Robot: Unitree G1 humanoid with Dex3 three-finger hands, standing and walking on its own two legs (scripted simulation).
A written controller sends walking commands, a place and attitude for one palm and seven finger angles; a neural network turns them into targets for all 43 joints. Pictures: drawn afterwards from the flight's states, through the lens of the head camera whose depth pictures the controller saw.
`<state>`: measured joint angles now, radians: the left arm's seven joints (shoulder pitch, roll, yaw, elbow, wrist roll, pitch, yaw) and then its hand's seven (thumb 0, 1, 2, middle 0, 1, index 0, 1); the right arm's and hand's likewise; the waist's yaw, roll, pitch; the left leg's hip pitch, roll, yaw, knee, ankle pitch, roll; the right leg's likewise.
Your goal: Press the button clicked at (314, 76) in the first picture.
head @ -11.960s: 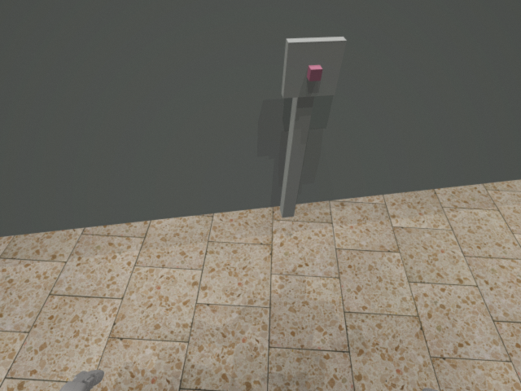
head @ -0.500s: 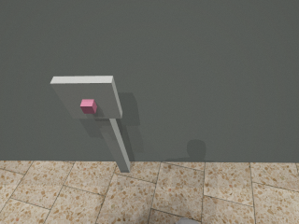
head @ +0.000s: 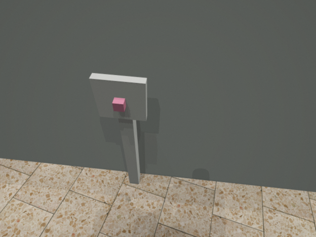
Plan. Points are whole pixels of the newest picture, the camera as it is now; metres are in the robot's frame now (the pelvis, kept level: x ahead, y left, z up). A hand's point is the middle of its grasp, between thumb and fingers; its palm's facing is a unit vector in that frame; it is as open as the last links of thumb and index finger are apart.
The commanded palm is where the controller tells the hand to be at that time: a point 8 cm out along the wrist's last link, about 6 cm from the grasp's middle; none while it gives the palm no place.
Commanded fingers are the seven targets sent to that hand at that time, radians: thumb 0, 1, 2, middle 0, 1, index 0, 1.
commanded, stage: come to a stop and stand still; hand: left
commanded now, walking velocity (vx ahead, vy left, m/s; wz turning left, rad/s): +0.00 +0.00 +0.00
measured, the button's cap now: (119, 104) +0.52 +0.18 +0.01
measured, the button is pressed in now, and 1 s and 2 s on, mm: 0 0 0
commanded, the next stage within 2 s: look again from close up in 0.56 s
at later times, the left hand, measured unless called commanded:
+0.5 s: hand out of the picture -0.05 +0.13 -0.17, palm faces +0.03 -0.99 -0.15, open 7.4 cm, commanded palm none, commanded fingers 0.00 0.90 0.90 -0.20 -0.30 -0.20 -0.30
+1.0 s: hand out of the picture +0.00 +0.18 -0.17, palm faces +0.03 -0.98 -0.22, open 7.4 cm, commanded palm none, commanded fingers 0.00 0.90 0.90 -0.20 -0.30 -0.20 -0.30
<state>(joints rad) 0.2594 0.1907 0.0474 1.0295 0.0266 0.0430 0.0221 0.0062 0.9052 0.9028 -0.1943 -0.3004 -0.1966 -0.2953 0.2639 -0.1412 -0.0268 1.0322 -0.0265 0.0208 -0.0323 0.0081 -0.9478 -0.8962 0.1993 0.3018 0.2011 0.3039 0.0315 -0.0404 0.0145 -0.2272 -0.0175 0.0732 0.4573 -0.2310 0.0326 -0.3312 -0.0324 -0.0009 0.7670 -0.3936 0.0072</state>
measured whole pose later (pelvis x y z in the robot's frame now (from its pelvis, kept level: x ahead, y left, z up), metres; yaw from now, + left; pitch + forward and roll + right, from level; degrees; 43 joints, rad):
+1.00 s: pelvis -0.02 +0.00 +0.00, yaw +0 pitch -1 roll +0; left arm 0.29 0.15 0.00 1.07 0.02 -0.02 0.04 0.01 0.91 0.90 -0.20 -0.30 -0.20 -0.30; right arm 0.32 -0.15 0.01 1.09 -0.02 -0.02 -0.02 0.02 -0.94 -0.90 0.20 0.30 0.20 0.30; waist 0.00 0.02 -0.01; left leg -0.24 -0.02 0.05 0.52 -0.26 0.04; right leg -0.19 -0.01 -0.02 0.51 -0.31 0.00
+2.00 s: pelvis -0.06 -0.03 -0.10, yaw +2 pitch +14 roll -2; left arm 0.35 0.28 0.16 -0.02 -0.29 -0.34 -0.43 0.02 0.90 0.90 -0.95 -1.12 -0.95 -1.12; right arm 0.18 -0.17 0.03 0.55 0.04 -0.16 -0.05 0.01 -0.91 -0.90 0.20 0.30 0.20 0.30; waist 0.01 0.04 -0.13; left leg -0.97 0.04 -0.05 1.22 -0.49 -0.02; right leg -0.88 0.03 -0.13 1.19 -0.56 -0.07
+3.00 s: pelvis -0.03 +0.02 -0.06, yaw +1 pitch +11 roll -4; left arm 0.35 0.31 0.23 -0.03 -0.29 -0.24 -0.34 0.02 0.90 0.90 -1.29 -1.50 -1.30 -1.50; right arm 0.28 -0.24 0.04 0.51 0.03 -0.17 -0.04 0.01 -0.90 -0.90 0.20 0.30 0.20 0.30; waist -0.01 0.03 -0.12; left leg -0.77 0.01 0.00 1.03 -0.45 0.05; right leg -0.66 0.01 -0.08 0.95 -0.48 0.01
